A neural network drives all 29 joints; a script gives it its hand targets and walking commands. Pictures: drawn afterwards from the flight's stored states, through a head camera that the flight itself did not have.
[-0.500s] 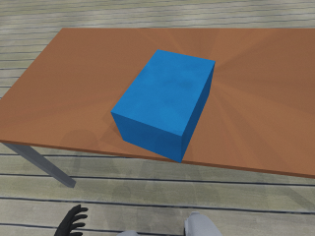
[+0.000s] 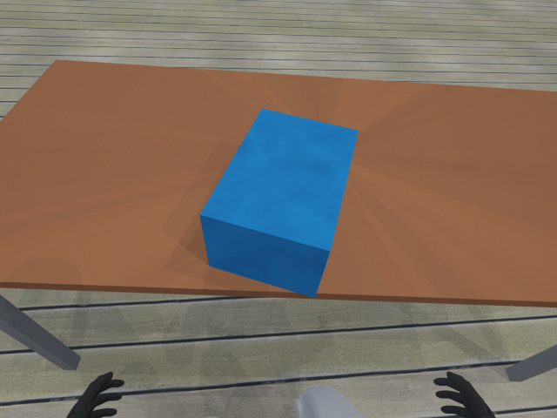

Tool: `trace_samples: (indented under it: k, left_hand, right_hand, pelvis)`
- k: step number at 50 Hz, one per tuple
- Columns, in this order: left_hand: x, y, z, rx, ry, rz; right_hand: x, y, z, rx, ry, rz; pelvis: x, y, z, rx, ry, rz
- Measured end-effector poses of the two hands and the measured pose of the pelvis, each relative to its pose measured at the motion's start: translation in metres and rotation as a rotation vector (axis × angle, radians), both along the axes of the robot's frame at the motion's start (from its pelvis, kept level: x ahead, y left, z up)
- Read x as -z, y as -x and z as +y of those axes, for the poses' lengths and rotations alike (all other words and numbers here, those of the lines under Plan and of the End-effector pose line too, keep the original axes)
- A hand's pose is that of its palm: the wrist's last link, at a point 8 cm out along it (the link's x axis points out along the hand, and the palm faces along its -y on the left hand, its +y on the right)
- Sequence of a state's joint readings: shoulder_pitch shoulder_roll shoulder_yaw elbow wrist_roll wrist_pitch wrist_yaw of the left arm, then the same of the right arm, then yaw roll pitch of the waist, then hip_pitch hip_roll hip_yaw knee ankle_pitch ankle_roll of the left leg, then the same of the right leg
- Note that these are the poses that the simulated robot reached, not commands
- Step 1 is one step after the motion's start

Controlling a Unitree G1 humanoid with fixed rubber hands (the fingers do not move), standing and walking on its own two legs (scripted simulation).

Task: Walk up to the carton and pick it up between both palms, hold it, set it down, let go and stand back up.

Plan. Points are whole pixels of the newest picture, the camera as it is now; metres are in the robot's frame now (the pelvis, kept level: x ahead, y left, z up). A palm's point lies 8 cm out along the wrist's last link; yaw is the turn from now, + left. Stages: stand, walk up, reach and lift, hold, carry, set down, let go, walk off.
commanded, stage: walk up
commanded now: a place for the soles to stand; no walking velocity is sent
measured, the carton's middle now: (286, 195) +0.49 -0.01 +0.00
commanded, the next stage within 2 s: none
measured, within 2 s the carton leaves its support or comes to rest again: neither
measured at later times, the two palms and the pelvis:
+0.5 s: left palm (121, 408) +0.16 +0.22 -0.07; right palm out of the picture +0.04 -0.29 -0.08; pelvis -0.01 -0.01 +0.01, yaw -7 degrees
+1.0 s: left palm (105, 386) +0.19 +0.24 -0.06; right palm out of the picture +0.06 -0.29 -0.08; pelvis -0.02 +0.00 +0.01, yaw -9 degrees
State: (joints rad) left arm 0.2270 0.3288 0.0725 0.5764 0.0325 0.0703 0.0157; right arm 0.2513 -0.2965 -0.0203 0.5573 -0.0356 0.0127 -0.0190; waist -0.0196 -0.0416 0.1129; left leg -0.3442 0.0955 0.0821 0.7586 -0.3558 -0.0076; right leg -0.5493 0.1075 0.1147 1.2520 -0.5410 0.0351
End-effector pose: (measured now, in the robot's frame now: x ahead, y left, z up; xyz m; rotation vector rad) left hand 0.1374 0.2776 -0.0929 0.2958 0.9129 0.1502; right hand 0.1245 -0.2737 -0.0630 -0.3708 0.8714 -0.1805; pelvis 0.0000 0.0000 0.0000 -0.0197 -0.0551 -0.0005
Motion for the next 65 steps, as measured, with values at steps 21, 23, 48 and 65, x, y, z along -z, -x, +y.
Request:
trace_samples:
  k: [21,23,48,65]
  left_hand:
    - [-0.024,-0.019,-0.054,0.127,0.031,-0.079]
    - [-0.026,-0.023,-0.057,0.131,0.047,-0.09]
    - [-0.035,-0.05,-0.038,0.195,-0.011,-0.111]
    - [-0.033,-0.009,-0.029,0.187,-0.009,-0.095]
  right_hand:
    - [0.029,0.09,-0.011,0.14,-0.119,0.063]
    - [0.024,0.087,-0.012,0.141,-0.115,0.051]
    - [0.013,0.058,-0.019,0.132,-0.079,0.022]
    - [0.014,0.083,-0.014,0.146,-0.095,0.003]
  pelvis:
    - [-0.004,0.012,-0.012,0.115,-0.04,0.013]
    - [-0.006,0.01,-0.013,0.117,-0.04,0.016]
    - [-0.006,0.016,0.001,0.15,-0.036,0.026]
    - [-0.005,0.04,0.009,0.16,-0.039,0.01]
